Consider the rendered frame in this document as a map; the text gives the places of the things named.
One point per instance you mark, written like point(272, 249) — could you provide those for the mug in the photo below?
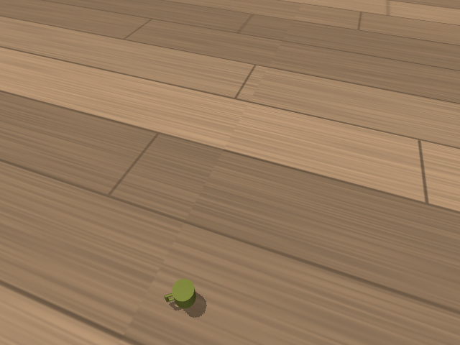
point(183, 293)

